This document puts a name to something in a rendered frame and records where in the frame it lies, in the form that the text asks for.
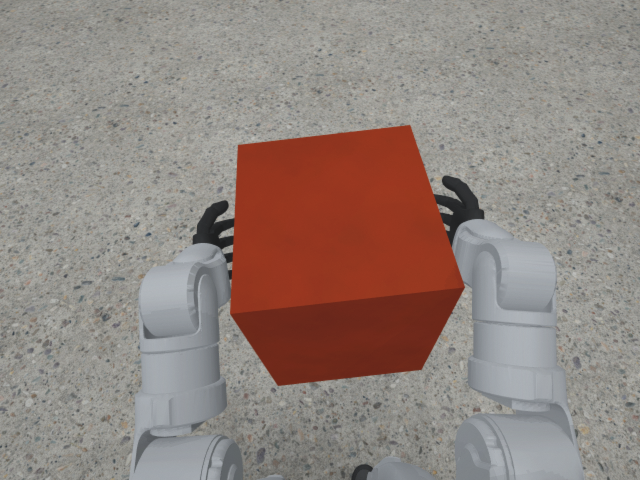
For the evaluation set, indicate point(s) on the left robot upper arm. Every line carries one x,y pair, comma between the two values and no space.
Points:
205,457

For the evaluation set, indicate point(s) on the robot right hand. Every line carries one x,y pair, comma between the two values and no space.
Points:
467,209

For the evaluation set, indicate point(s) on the right robot shin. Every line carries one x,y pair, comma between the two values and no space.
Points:
388,459

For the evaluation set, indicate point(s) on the robot right forearm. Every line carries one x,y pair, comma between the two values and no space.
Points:
514,359

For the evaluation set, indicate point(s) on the carton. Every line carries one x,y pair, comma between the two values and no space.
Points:
342,266

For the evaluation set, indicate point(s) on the robot left forearm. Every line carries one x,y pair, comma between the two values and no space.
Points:
178,333

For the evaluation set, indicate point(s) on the right robot upper arm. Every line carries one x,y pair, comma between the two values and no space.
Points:
514,447

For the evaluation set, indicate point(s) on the robot left hand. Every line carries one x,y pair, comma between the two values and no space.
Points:
208,231

